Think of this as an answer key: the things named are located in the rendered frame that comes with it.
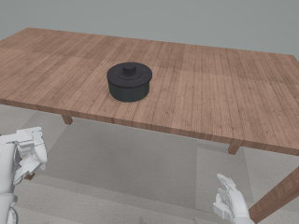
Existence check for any right robot hand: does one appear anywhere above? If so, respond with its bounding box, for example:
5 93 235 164
213 174 250 223

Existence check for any robot left forearm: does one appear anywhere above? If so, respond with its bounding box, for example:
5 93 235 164
0 193 19 224

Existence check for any table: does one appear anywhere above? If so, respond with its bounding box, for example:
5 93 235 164
0 27 299 224

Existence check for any pot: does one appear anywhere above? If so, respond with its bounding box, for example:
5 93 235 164
107 81 150 103

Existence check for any left robot hand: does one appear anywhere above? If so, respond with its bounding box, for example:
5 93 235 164
0 127 48 194

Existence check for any knob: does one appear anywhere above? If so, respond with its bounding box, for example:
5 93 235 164
122 62 136 74

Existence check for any lid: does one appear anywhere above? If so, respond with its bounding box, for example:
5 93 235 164
107 62 152 89

